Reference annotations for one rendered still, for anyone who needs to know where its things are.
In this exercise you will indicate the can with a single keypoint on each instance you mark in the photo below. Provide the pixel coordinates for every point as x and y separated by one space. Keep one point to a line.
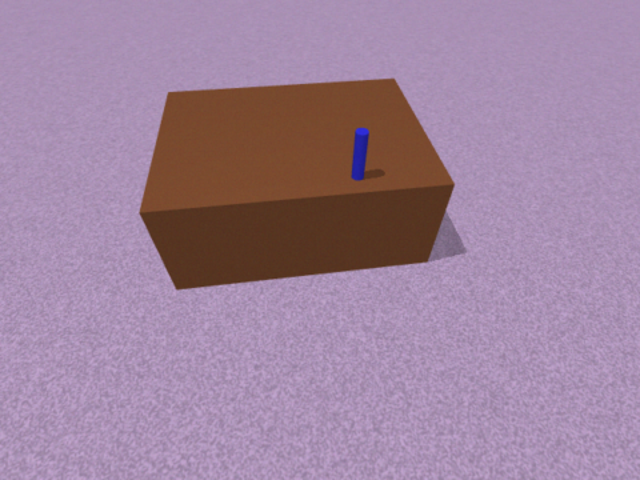
359 155

